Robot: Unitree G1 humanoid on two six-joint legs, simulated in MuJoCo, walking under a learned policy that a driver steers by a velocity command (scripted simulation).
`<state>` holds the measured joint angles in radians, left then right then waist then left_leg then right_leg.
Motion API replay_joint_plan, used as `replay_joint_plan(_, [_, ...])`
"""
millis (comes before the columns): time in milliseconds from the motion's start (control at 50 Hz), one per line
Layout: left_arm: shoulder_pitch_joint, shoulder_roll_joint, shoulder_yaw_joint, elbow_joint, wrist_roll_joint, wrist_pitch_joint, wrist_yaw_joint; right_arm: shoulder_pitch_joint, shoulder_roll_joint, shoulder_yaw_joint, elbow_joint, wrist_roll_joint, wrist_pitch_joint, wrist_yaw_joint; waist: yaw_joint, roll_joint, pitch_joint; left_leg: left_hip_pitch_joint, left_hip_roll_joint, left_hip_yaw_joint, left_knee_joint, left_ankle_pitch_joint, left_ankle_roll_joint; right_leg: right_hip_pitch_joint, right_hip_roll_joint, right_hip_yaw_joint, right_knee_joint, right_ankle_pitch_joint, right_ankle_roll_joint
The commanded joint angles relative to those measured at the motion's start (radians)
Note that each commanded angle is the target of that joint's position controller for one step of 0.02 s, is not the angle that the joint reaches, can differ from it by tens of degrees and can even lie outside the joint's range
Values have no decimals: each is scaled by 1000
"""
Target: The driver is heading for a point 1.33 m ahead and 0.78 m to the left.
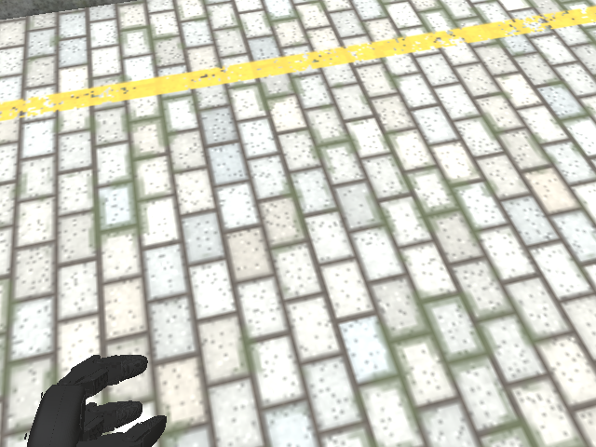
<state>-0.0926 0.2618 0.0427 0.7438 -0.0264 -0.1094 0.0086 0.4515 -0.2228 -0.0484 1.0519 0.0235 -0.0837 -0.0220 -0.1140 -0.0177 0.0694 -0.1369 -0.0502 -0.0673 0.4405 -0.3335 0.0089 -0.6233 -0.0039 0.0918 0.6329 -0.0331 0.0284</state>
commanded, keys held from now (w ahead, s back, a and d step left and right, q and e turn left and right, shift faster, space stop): q+shift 0.92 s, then shift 0.06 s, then e+shift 0.02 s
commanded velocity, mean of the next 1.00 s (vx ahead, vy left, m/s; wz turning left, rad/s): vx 0.07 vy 0.00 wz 0.87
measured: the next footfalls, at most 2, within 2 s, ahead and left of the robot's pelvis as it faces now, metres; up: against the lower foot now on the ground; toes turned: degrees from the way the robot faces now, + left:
right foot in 0.04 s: +0.24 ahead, -0.12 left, +0.00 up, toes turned +6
left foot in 0.46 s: +0.15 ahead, +0.14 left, +0.00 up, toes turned +28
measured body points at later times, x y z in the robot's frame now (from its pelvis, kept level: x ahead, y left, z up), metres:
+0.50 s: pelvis +0.12 +0.02 -0.01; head +0.14 +0.06 +0.44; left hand +0.15 +0.35 -0.13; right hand +0.38 -0.19 -0.09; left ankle +0.11 +0.12 -0.74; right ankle +0.19 -0.12 -0.72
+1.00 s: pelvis +0.17 +0.02 +0.00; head +0.20 +0.05 +0.45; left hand +0.04 +0.33 -0.09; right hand +0.52 +0.00 -0.07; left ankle +0.09 +0.10 -0.70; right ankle +0.28 -0.02 -0.74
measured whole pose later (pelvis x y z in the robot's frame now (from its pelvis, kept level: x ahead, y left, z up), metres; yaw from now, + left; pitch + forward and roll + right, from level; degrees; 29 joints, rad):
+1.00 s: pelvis +0.17 +0.02 +0.00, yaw +53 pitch +3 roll -1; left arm 0.10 0.30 0.09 0.76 0.02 -0.02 0.01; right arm 0.13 -0.34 -0.09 0.54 0.02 0.05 -0.03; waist 0.00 0.05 0.03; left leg -0.47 -0.18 -0.26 0.87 -0.47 0.00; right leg -0.34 0.06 0.08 0.49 -0.19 -0.01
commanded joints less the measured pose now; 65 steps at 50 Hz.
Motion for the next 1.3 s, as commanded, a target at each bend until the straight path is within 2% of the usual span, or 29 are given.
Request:
replay_joint_plan(20, [235, 109, 37, 21, 23, 25, 15, -208, -180, -42, -146, 31, -20, -15, 220, 81, -169, -273, 90, -157, 33, 592, 74, 596, 48, -36, -179, 247, -18])
replay_joint_plan(40, [306, 133, 44, 30, 50, 34, 26, -208, -151, -37, -164, 32, -16, -12, 259, 56, -219, -298, 38, -144, 193, 509, 25, 699, -20, -1, -181, 370, -50])
replay_joint_plan(60, [392, 191, 45, 34, 73, 45, 37, -175, -73, -16, -199, 6, -7, -8, 261, -107, -353, -415, -39, -68, 505, -14, -23, 886, -250, 158, -85, 865, -125])
replay_joint_plan(80, [381, 169, 26, 0, 102, 54, 18, 49, -26, 4, -196, 32, 2, -3, 179, -288, -577, -503, -60, -95, 799, -450, -35, 1002, -551, 410, -59, 1044, -304])
replay_joint_plan(100, [293, 144, 30, -28, 68, 65, 5, 87, -114, -12, -197, 24, 28, -2, 152, -218, -578, -523, 26, -71, 910, -368, -49, 909, -519, 422, -125, 766, -324])
replay_joint_plan(120, [223, 100, 23, -41, 37, 71, 3, 15, -145, -28, -213, 20, 58, -7, 146, -152, -426, -593, 69, -16, 918, -287, -63, 782, -434, 307, -177, 488, -295])
replay_joint_plan(140, [162, 81, 18, -37, 28, 77, 6, -28, -151, -40, -224, 19, 86, -20, 121, -102, -307, -606, 104, 9, 898, -227, -75, 642, -368, 225, -232, 305, -267])
replay_joint_plan(180, [72, 87, 22, -35, 53, 79, 9, -32, -146, -56, -243, 9, 129, -35, 64, -125, -176, -510, 126, 29, 872, -156, -87, 385, -313, 95, -322, 162, -247])
replay_joint_plan(320, [29, 134, 53, -21, 41, 77, 45, -186, -114, -57, -358, 4, 135, -3, 62, -108, -215, -331, 151, 86, 476, 87, -43, 345, -330, -133, -371, 103, -228])
replay_joint_plan(440, [91, 152, 70, 14, -8, 101, 25, -207, -164, -85, -384, -5, 157, 30, 50, -72, -196, -130, 79, 155, 133, 152, 60, 404, -328, -232, -196, -88, -97])
replay_joint_plan(460, [148, 122, 67, 37, 0, 111, 17, -162, -217, -105, -374, -14, 153, 20, 48, 55, -158, -41, 101, 57, 17, 297, 109, 311, -257, -290, -20, -205, -34])
replay_joint_plan(480, [162, 87, 60, -1, 43, 118, 11, -139, -371, -137, -396, -22, 147, 2, 99, 402, -111, 110, 346, -340, -39, 689, 242, -30, -108, -353, 355, -605, 69])
replay_joint_plan(500, [58, 100, 59, -51, 53, 108, 15, -147, -392, -132, -432, -54, 117, 12, 54, 338, -214, 105, 407, -512, -90, 610, 377, -154, -16, -119, 546, -645, 71])
replay_joint_plan(540, [23, 133, 70, -56, 21, 100, 30, -211, -352, -125, -436, -31, 80, 15, 81, 148, -190, 83, 318, -389, -114, 421, 281, -195, -24, -19, 560, -461, 12])
replay_joint_plan(560, [56, 144, 75, -30, 31, 99, 43, -263, -305, -111, -451, -7, 86, 4, 105, 109, -186, 60, 292, -347, -107, 370, 233, -181, -39, -3, 531, -396, 6])
replay_joint_plan(620, [96, 140, 80, -22, 34, 93, 39, -309, -254, -89, -492, -10, 107, -23, 132, 130, -215, -12, 233, -308, -93, 378, 200, -76, 3, 4, 464, -287, 11])
replay_joint_plan(700, [80, 102, 64, -34, 26, 87, 27, -291, -271, -96, -515, -4, 115, -36, 119, 130, -211, -11, 193, -357, -71, 320, 189, -33, 53, 34, 255, -243, 32])
replay_joint_plan(900, [164, 152, 81, -34, 16, 61, -7, -345, -265, -96, -589, 5, 136, -17, 132, 198, -198, -88, 104, -540, 14, 303, 144, 290, 73, 54, -185, -200, 2])
replay_joint_plan(920, [206, 175, 92, -23, 19, 62, -6, -351, -244, -89, -598, 9, 138, -16, 146, 162, -208, -158, 57, -508, 70, 195, 108, 418, 10, 64, -287, -92, -17])
replay_joint_plan(940, [203, 227, 101, -32, 32, 73, -2, -263, -170, -68, -585, -1, 140, -12, 93, -33, -261, -258, -45, -358, 269, -154, 59, 557, -200, 226, -295, -1, -98])
replay_joint_plan(960, [201, 257, 102, -36, 70, 81, -3, -264, -202, -75, -614, 3, 129, -9, 68, -293, -210, -440, -148, -180, 487, -325, 7, 534, -346, 475, -350, 130, -264])
replay_joint_plan(980, [160, 204, 91, -67, 66, 77, 0, -241, -291, -98, -589, -16, 116, -4, 65, -219, -187, -480, -66, -166, 673, -275, -34, 506, -391, 485, -338, 135, -318])
replay_joint_plan(1000, [131, 149, 74, -85, 51, 79, 8, -247, -304, -101, -557, -17, 116, -3, 75, -136, -167, -456, -51, -150, 742, -213, -51, 468, -330, 374, -306, 136, -296])
replay_joint_plan(1040, [142, 134, 58, -84, 29, 89, 12, -253, -228, -77, -530, -27, 125, -10, 93, -61, -138, -449, -61, -142, 815, -163, -76, 454, -244, 282, -283, 134, -259])
replay_joint_plan(1100, [149, 95, 31, -66, 28, 96, -1, -269, -106, -25, -529, -36, 116, -2, 81, -98, -149, -319, 0, -48, 521, -145, -93, 432, -138, 175, -288, 106, -216])
replay_joint_plan(1160, [233, 229, 81, -71, 8, 126, -7, -341, -137, -36, -536, -20, 104, -5, 151, -213, -120, -242, -27, 35, 250, -158, -108, 466, -123, 251, -275, 111, -229])
replay_joint_plan(1260, [232, 201, 84, -96, -28, 128, 9, -209, -187, -65, -469, -7, 87, -13, 88, -171, -191, 76, 21, -16, -123, 137, -16, 354, -95, 337, -216, 10, -150])
replay_joint_plan(1280, [238, 151, 72, -105, -21, 124, 8, -169, -228, -76, -467, -25, 93, -20, 82, -38, -218, 215, 189, -125, -108, 243, 49, 189, -33, 252, -68, -203, -91])
replay_joint_plan(1300, [227, 115, 65, -149, -19, 112, 4, -209, -301, -95, -453, -63, 102, -11, 115, 317, -161, 154, 394, -332, -122, 431, 188, -20, 95, 25, 86, -484, -34])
